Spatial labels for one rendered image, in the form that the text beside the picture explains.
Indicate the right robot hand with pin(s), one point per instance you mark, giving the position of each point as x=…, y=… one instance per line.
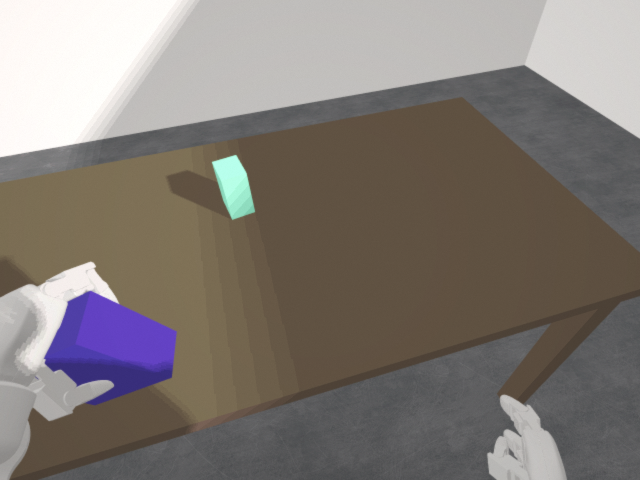
x=537, y=454

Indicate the robot left forearm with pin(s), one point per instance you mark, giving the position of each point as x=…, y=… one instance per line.
x=16, y=403

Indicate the table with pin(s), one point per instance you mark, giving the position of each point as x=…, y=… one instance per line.
x=378, y=242

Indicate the left robot hand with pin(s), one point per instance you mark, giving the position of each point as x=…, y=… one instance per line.
x=29, y=319

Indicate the sponge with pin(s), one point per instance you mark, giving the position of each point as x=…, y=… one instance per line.
x=100, y=339

